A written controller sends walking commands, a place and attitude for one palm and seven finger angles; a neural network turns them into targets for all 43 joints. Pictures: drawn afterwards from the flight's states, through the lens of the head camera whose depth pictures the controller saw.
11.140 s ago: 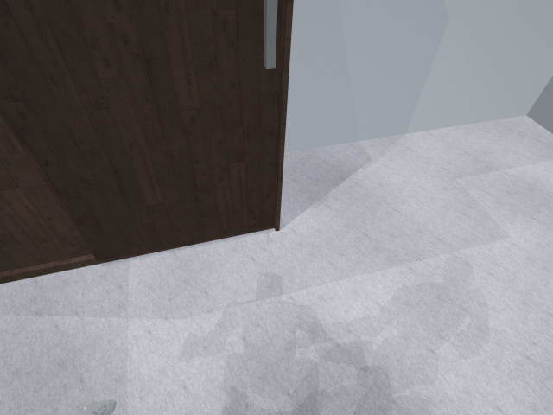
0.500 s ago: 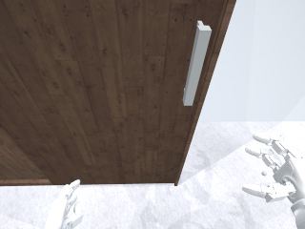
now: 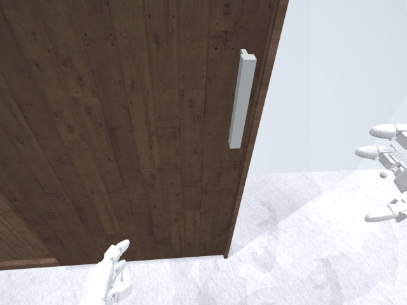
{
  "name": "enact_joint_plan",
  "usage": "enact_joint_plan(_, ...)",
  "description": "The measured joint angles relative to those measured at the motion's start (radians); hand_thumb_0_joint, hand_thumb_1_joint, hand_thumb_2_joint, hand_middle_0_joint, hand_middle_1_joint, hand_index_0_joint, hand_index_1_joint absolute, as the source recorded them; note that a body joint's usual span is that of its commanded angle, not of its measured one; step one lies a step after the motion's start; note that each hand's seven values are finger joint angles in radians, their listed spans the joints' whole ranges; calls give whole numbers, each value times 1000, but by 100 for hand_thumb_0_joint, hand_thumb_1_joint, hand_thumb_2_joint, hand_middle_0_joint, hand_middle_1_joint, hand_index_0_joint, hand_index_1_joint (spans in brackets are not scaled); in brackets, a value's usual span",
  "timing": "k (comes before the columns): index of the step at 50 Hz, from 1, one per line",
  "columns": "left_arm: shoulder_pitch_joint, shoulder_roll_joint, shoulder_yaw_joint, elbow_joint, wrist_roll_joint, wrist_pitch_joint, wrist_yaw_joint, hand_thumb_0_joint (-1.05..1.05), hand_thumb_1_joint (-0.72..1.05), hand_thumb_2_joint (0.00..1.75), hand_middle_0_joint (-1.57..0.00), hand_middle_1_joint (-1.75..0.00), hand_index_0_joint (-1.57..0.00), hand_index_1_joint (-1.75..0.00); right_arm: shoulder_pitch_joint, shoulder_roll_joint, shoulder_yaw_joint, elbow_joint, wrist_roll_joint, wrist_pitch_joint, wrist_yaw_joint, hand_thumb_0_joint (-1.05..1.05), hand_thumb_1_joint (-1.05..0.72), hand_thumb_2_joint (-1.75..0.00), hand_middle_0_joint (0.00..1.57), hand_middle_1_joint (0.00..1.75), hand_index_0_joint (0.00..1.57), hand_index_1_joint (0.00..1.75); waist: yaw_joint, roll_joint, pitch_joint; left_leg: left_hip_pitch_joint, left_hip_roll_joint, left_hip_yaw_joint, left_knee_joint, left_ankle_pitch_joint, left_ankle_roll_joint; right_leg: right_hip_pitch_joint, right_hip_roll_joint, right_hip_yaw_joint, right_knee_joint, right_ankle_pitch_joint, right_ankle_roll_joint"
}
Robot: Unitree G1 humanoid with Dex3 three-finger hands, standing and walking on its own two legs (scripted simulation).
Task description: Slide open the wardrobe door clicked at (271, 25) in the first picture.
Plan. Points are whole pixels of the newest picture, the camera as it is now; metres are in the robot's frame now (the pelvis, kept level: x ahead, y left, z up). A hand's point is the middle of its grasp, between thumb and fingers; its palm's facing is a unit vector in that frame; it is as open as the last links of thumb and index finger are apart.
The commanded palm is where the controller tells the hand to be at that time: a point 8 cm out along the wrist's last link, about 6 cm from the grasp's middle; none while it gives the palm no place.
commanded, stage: raise the hand with hooked fingers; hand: right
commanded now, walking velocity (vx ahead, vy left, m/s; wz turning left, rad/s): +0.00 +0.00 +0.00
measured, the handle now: (238, 102) +0.52 -0.08 +0.17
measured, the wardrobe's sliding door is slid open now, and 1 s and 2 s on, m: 0.00 0.00 0.00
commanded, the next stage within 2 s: move the hooked fingers beside the handle in 0.54 s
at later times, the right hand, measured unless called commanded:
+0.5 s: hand (355, 169) +0.29 -0.25 +0.18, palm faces +0.00 +1.00 -0.09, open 14.0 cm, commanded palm +0.25 -0.30 +0.20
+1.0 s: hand (326, 150) +0.33 -0.21 +0.19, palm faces -0.05 +1.00 -0.05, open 14.0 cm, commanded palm +0.30 -0.26 +0.19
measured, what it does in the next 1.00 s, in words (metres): stands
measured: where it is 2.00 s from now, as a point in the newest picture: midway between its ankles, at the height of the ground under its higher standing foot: outside the picture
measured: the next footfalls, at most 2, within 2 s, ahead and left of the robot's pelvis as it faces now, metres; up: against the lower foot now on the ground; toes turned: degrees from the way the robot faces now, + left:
none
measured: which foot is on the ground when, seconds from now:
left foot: down 0.00-1.00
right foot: down 0.00-1.00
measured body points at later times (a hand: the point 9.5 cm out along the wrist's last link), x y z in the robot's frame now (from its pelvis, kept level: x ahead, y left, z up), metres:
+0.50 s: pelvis +0.01 +0.02 +0.00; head -0.02 +0.03 +0.45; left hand +0.20 +0.25 -0.06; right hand +0.28 -0.30 +0.19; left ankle -0.01 +0.11 -0.74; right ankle +0.07 -0.09 -0.74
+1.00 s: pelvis +0.02 +0.02 +0.00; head -0.01 +0.03 +0.45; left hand +0.21 +0.24 -0.07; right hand +0.32 -0.27 +0.20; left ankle -0.01 +0.11 -0.74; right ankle +0.07 -0.09 -0.74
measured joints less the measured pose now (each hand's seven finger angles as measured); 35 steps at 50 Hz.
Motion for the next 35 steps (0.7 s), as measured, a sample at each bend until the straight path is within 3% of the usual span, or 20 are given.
enact_joint_plan(6, 2, 33, 12, -4, -18, 15, -4, 2, 90, 90, -20, -30, -20, -30, -79, -50, 15, 117, -39, 113, 30, -1, 50, -30, 30, 120, 30, 120, 9, -16, 8, -12, -1, 4, -2, 8, 4, -7, -1, 4, -15, 17, 4)
enact_joint_plan(11, 5, 47, 25, -14, -11, 16, -13, 2, 90, 90, -20, -30, -20, -30, -18, -15, 18, 56, -14, 81, 55, -1, 50, -30, 29, 120, 30, 120, 21, -15, 4, -20, -9, -6, 3, 5, 9, -10, -10, -5, -10, 11, 8)
enact_joint_plan(15, 13, 42, 34, -15, -8, 13, -17, 2, 90, 90, -20, -30, -20, -30, 8, 6, -4, 30, -3, 52, 37, -1, 50, -30, 30, 120, 30, 120, 22, -2, -7, -8, -17, -12, 2, -2, 14, 2, -18, -9, -6, -2, 15)
enact_joint_plan(23, 2, 50, 43, -22, -14, 15, -7, 2, 90, 90, -20, -30, -20, -29, -27, 5, 1, 57, -37, 90, 1, -1, 50, -30, 30, 120, 30, 120, 11, -8, 5, 0, -21, -9, 2, -10, 18, 7, -21, -4, -1, -11, 21)
enact_joint_plan(30, -8, 34, 35, -25, -10, 23, -10, 2, 90, 90, -20, -30, -20, -29, -11, 5, -1, 23, -8, 73, 32, -1, 50, -30, 30, 120, 30, 120, 12, -8, -13, -1, -19, -16, 0, -17, 18, 11, -20, -11, -10, -16, 22)
enact_joint_plan(35, -7, 33, 34, -30, -16, 36, -15, 2, 90, 90, -20, -30, -20, -29, -34, -5, -11, 75, -16, 108, 24, -1, 50, -30, 30, 120, 30, 120, 9, -7, -19, -6, -19, -17, 7, -24, 18, 6, -20, -11, -3, -23, 23)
